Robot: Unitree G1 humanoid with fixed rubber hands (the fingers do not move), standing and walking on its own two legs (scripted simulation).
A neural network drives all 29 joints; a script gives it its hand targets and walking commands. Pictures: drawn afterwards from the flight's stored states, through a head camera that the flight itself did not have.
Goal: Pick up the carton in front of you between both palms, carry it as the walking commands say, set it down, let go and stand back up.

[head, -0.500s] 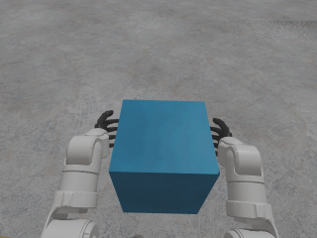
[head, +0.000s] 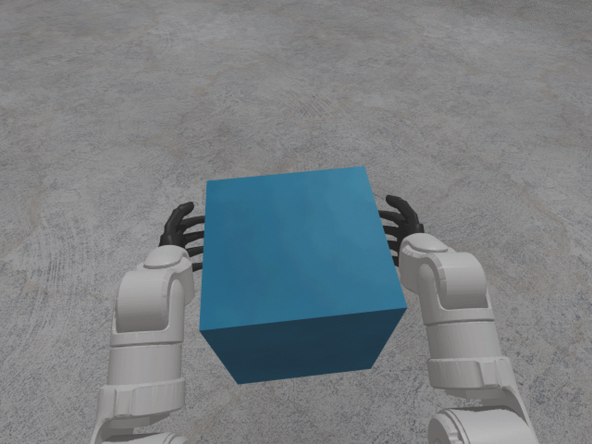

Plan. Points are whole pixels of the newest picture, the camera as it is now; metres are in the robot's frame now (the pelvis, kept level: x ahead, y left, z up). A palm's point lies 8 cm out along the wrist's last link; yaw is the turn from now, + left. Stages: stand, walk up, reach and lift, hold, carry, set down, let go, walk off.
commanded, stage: carry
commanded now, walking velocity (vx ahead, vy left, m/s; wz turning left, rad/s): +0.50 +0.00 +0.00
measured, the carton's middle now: (296, 283) +0.36 -0.01 +0.02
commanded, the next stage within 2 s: none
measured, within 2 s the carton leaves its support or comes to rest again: neither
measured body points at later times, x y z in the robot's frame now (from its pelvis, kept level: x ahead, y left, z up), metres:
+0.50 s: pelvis +0.35 +0.04 +0.03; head +0.39 +0.05 +0.47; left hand +0.71 +0.18 +0.10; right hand +0.68 -0.13 +0.10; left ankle +0.39 +0.11 -0.72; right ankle +0.27 -0.08 -0.64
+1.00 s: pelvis +0.65 -0.02 +0.03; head +0.63 -0.03 +0.48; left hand +0.91 +0.15 +0.10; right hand +0.92 -0.15 +0.09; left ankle +0.67 +0.12 -0.66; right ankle +0.64 -0.09 -0.72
